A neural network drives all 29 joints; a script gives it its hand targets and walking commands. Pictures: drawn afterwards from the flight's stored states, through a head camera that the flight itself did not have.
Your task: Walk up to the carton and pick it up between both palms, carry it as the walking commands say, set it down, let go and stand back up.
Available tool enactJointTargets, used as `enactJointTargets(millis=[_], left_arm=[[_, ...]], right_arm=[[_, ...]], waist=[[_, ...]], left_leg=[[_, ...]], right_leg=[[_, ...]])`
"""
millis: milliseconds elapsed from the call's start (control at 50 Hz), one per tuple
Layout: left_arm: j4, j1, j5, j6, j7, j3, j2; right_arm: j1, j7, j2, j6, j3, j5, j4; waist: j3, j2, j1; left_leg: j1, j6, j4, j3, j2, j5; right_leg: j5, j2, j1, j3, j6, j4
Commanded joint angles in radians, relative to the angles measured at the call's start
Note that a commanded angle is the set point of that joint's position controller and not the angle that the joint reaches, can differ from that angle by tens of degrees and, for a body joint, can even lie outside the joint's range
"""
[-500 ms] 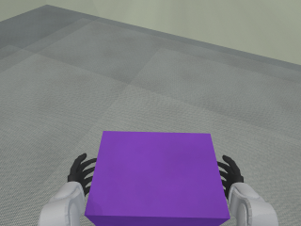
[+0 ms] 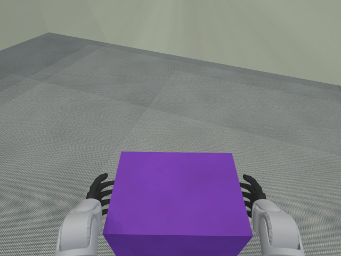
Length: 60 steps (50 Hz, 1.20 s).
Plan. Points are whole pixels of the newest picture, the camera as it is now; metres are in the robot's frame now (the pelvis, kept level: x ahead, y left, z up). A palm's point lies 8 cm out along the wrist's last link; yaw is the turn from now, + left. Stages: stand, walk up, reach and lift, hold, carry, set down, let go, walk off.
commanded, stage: carry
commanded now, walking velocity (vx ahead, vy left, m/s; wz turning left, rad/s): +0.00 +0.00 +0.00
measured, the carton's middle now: (175, 213) +0.28 +0.00 -0.05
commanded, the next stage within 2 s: none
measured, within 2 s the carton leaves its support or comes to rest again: neither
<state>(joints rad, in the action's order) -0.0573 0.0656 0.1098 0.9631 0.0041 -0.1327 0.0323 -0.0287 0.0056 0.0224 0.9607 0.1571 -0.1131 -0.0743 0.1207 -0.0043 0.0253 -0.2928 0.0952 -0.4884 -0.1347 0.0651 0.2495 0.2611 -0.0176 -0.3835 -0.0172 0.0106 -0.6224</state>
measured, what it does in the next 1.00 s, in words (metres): walks backwards: right foot, then left foot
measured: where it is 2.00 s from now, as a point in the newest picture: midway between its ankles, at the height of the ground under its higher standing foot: outside the picture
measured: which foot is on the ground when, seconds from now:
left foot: down 0.00-0.54, up 0.56-0.64, down 0.66-1.00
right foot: up 0.00-0.08, down 0.10-1.00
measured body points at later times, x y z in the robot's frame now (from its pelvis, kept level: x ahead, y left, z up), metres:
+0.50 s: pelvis -0.06 +0.04 +0.00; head -0.08 +0.04 +0.45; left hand +0.21 +0.21 +0.04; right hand +0.20 -0.16 +0.04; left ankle +0.02 +0.02 -0.73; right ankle -0.05 -0.13 -0.73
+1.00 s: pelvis -0.10 +0.08 +0.00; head -0.09 +0.07 +0.45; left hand +0.18 +0.26 +0.04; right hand +0.17 -0.11 +0.03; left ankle -0.08 +0.13 -0.74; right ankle -0.06 -0.10 -0.73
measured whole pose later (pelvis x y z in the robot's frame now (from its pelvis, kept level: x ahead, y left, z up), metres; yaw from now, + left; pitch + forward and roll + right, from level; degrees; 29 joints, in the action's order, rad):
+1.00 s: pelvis -0.10 +0.08 +0.00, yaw -1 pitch +3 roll -1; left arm -0.11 0.10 0.10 0.80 0.02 -0.17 0.06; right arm -0.01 0.02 0.08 0.79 0.19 -0.10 -0.17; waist 0.04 0.04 0.03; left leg -0.35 0.10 -0.55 -0.08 0.05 0.25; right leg 0.16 -0.08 -0.38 0.01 -0.04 -0.49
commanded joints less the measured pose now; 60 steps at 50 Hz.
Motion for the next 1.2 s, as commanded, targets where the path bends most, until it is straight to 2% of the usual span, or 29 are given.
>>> enactJointTargets(millis=[0, 20, 120, 140, 160, 180, 220, 260, 360, 400, 420, 460, 480, 500, 520, 560, 580, 600, 660, 700, 740, 820, 840, 900, 960, 1020, 1080, 1140, 1180], left_arm=[[-0.266, 0.433, -0.257, -0.1, 0.056, 0.537, 0.675], [-0.401, 0.348, -0.304, -0.087, 0.054, 0.6, 0.738], [-0.352, 0.278, -0.257, -0.082, 0.075, 0.561, 0.618], [-0.562, 0.32, -0.331, -0.08, 0.064, 0.646, 0.684], [-0.296, 0.276, -0.227, -0.089, 0.073, 0.519, 0.575], [-0.356, 0.299, -0.258, -0.082, 0.08, 0.579, 0.661], [-0.208, 0.274, -0.173, -0.09, 0.075, 0.502, 0.572], [-0.322, 0.39, -0.201, -0.115, 0.073, 0.558, 0.562], [-0.159, 0.443, -0.128, -0.133, 0.073, 0.536, 0.519], [-0.061, 0.4, -0.116, -0.146, 0.086, 0.49, 0.544], [-0.276, 0.382, -0.22, -0.143, 0.07, 0.567, 0.623], [-0.292, 0.349, -0.26, -0.127, 0.071, 0.596, 0.734], [-0.237, 0.347, -0.25, -0.129, 0.082, 0.546, 0.732], [-0.213, 0.32, -0.242, -0.124, 0.093, 0.564, 0.777], [0.091, 0.227, -0.102, -0.143, 0.102, 0.374, 0.6], [-0.072, 0.243, -0.136, -0.163, 0.098, 0.437, 0.645], [-0.149, 0.227, -0.17, -0.14, 0.076, 0.456, 0.648], [0.036, 0.198, -0.099, -0.153, 0.106, 0.414, 0.582], [-0.101, 0.476, -0.158, -0.239, 0.131, 0.519, 0.573], [-0.463, 0.682, -0.29, -0.26, 0.089, 0.607, 0.586], [-0.397, 0.635, -0.263, -0.235, 0.084, 0.635, 0.586], [-0.189, 0.357, -0.21, -0.185, 0.082, 0.561, 0.584], [-0.358, 0.374, -0.28, -0.179, 0.076, 0.614, 0.654], [-0.001, 0.22, -0.156, -0.172, 0.101, 0.439, 0.568], [-0.124, 0.204, -0.212, -0.186, 0.102, 0.48, 0.614], [-0.183, 0.325, -0.204, -0.19, 0.103, 0.478, 0.609], [0.15, 0.362, -0.029, -0.222, 0.107, 0.327, 0.416], [-0.348, 0.507, -0.229, -0.223, 0.07, 0.554, 0.579], [-0.251, 0.539, -0.199, -0.213, 0.076, 0.515, 0.579]], right_arm=[[-0.433, -0.073, 0.66, -0.108, -0.511, 0.238, -0.284], [-0.452, -0.07, 0.729, -0.103, -0.632, 0.326, -0.5], [-0.351, -0.066, 0.66, -0.087, -0.614, 0.267, -0.392], [-0.392, -0.06, 0.713, -0.084, -0.7, 0.35, -0.62], [-0.363, -0.073, 0.594, -0.093, -0.562, 0.247, -0.347], [-0.462, -0.079, 0.655, -0.093, -0.636, 0.296, -0.49], [-0.379, -0.093, 0.576, -0.091, -0.549, 0.228, -0.257], [-0.43, -0.098, 0.573, -0.118, -0.56, 0.24, -0.321], [-0.375, -0.126, 0.558, -0.134, -0.486, 0.17, -0.058], [-0.465, -0.127, 0.558, -0.156, -0.492, 0.171, -0.081], [-0.513, -0.104, 0.61, -0.155, -0.593, 0.27, -0.39], [-0.546, -0.099, 0.687, -0.136, -0.643, 0.305, -0.464], [-0.543, -0.094, 0.702, -0.14, -0.639, 0.29, -0.412], [-0.526, -0.104, 0.718, -0.131, -0.663, 0.299, -0.413], [-0.491, -0.107, 0.56, -0.148, -0.515, 0.176, -0.104], [-0.493, -0.111, 0.587, -0.168, -0.604, 0.223, -0.259], [-0.529, -0.09, 0.601, -0.16, -0.631, 0.275, -0.362], [-0.404, -0.114, 0.545, -0.168, -0.525, 0.159, -0.085], [-0.477, -0.153, 0.563, -0.262, -0.455, 0.143, -0.036], [-0.518, -0.125, 0.653, -0.271, -0.498, 0.261, -0.213], [-0.396, -0.121, 0.639, -0.254, -0.441, 0.213, -0.149], [-0.315, -0.097, 0.578, -0.229, -0.46, 0.173, -0.166], [-0.396, -0.086, 0.631, -0.219, -0.555, 0.258, -0.406], [-0.428, -0.087, 0.51, -0.206, -0.503, 0.159, -0.243], [-0.5, -0.076, 0.542, -0.215, -0.593, 0.237, -0.452], [-0.476, -0.097, 0.607, -0.183, -0.591, 0.241, -0.308], [-0.402, -0.126, 0.458, -0.211, -0.393, 0.073, 0.182], [-0.452, -0.109, 0.603, -0.223, -0.544, 0.254, -0.256], [-0.463, -0.119, 0.624, -0.224, -0.481, 0.23, -0.121]], waist=[[0.255, 0.057, -0.019], [0.338, 0.001, -0.017], [0.493, -0.058, -0.029], [0.497, -0.068, -0.027], [0.462, -0.054, -0.027], [0.368, -0.02, -0.027], [0.229, 0.094, -0.026], [0.136, 0.143, -0.026], [0.088, 0.184, -0.013], [0.101, 0.167, -0.003], [0.138, 0.093, -0.004], [0.229, 0.025, 0.054], [0.299, -0.248, 0.048], [0.33, -0.466, 0.033], [0.268, -0.379, 0.009], [0.164, -0.341, -0.045], [0.182, -0.162, -0.043], [0.206, -0.072, -0.042], [0.12, 0.302, -0.011], [0.119, 0.274, -0.016], [0.167, 0.313, -0.016], [0.336, 0.142, -0.017], [0.35, 0.073, -0.021], [0.391, -0.119, -0.027], [0.372, -0.147, -0.03], [0.194, -0.066, -0.03], [0.041, 0.073, -0.025], [0.016, 0.161, -0.02], [0.063, 0.165, -0.012]], left_leg=[[0.109, -0.088, 0.165, 0.227, -0.249, -0.113], [0.202, -0.086, 0.115, 0.213, -0.245, -0.248], [0.286, -0.059, -0.029, 0.202, -0.246, -0.689], [0.28, -0.064, 0.0, 0.183, -0.243, -0.612], [0.287, -0.062, 0.002, 0.156, -0.238, -0.598], [0.261, -0.077, 0.061, 0.177, -0.25, -0.497], [0.162, -0.083, 0.196, 0.241, -0.26, -0.1], [0.021, -0.08, 0.289, 0.288, -0.272, 0.19], [-0.029, -0.171, 0.39, 0.285, -0.27, 0.316], [-0.062, -0.268, 0.471, 0.248, -0.233, 0.313], [-0.002, -0.309, 0.427, 0.189, -0.224, 0.213], [-0.039, -0.583, 0.17, 0.031, -0.087, -0.185], [0.025, -0.521, -0.136, -0.001, -0.03, -0.207], [0.075, -0.4, -0.559, 0.15, -0.088, 0.143], [0.034, -0.247, -0.548, 0.244, -0.132, 0.196], [0.015, -0.138, -0.185, 0.234, -0.175, 0.082], [0.018, -0.124, 0.044, 0.122, -0.113, 0.024], [0.018, -0.12, 0.122, 0.114, -0.102, 0.03], [0.081, -0.111, 0.092, 0.262, -0.261, -0.338], [0.092, -0.089, 0.074, 0.247, -0.25, -0.453], [0.077, -0.082, 0.102, 0.239, -0.234, -0.31], [0.165, -0.075, 0.052, 0.235, -0.229, -0.393], [0.206, -0.082, 0.02, 0.214, -0.234, -0.497], [0.226, -0.101, -0.022, 0.217, -0.237, -0.756], [0.185, -0.091, -0.009, 0.218, -0.227, -0.668], [0.046, -0.094, 0.091, 0.22, -0.206, -0.24], [-0.091, -0.093, 0.195, 0.262, -0.204, 0.128], [-0.155, -0.105, 0.256, 0.283, -0.208, 0.313], [-0.151, -0.093, 0.181, 0.246, -0.181, 0.327]], right_leg=[[-0.079, -0.01, 0.084, 0.005, 0.012, 0.093], [-0.11, -0.022, 0.134, 0.031, 0.022, 0.145], [-0.41, -0.1, 0.322, 0.041, 0.014, 0.102], [-0.359, -0.092, 0.304, 0.041, 0.015, 0.082], [-0.308, -0.082, 0.249, 0.023, 0.012, 0.073], [-0.162, -0.069, 0.167, 0.028, 0.01, 0.085], [0.022, -0.035, 0.073, 0.042, 0.027, 0.11], [0.054, -0.026, 0.088, 0.047, 0.029, 0.126], [0.079, -0.004, 0.071, 0.021, 0.041, 0.148], [0.146, 0.042, 0.132, -0.042, 0.045, 0.148], [0.117, 0.016, 0.143, -0.062, 0.037, 0.197], [0.155, -0.06, 0.356, -0.089, 0.106, 0.377], [0.103, -0.188, 0.348, 0.07, 0.143, 0.467], [0.009, -0.327, 0.185, 0.175, 0.172, 0.401], [-0.032, -0.283, 0.062, 0.145, 0.124, 0.337], [0.083, -0.195, 0.035, 0.064, 0.036, 0.271], [-0.063, -0.13, 0.154, -0.011, 0.028, 0.17], [-0.113, -0.106, 0.195, 0.001, 0.016, 0.136], [-0.04, -0.05, -0.045, 0.017, -0.02, 0.025], [-0.072, -0.06, -0.036, 0.008, -0.036, 0.054], [-0.058, -0.047, -0.013, 0.001, -0.017, 0.062], [-0.142, -0.055, 0.111, 0.016, 0.002, 0.111], [-0.193, -0.061, 0.117, 0.02, -0.009, 0.111], [-0.399, -0.077, 0.212, 0.01, -0.01, 0.055], [-0.369, -0.086, 0.23, 0.004, -0.021, 0.069], [-0.118, -0.082, 0.143, 0.024, -0.019, 0.102], [0.0, -0.07, 0.085, 0.05, -0.015, 0.14], [0.044, -0.058, 0.085, 0.045, -0.013, 0.112], [0.093, -0.076, 0.083, 0.08, -0.002, 0.18]])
